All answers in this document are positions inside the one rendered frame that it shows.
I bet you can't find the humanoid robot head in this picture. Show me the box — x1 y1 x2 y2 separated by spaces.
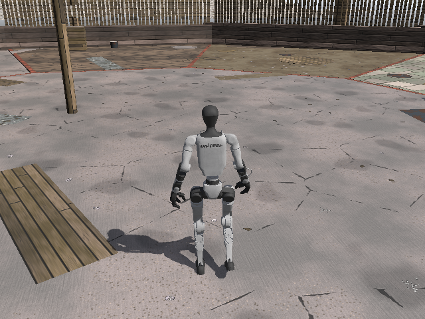
200 105 222 138

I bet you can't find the left robot thigh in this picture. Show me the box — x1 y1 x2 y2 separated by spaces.
190 186 205 234

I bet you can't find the robot right upper arm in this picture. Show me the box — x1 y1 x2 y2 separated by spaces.
225 134 244 169

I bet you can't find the robot left forearm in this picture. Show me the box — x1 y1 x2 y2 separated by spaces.
172 163 186 193

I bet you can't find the robot right hand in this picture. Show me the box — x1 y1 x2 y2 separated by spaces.
235 181 250 194

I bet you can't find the robot right forearm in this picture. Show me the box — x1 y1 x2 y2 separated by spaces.
237 159 249 183

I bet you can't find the robot left hand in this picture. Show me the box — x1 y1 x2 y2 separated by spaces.
170 192 186 209

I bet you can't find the robot left upper arm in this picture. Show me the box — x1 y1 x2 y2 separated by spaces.
180 135 197 173

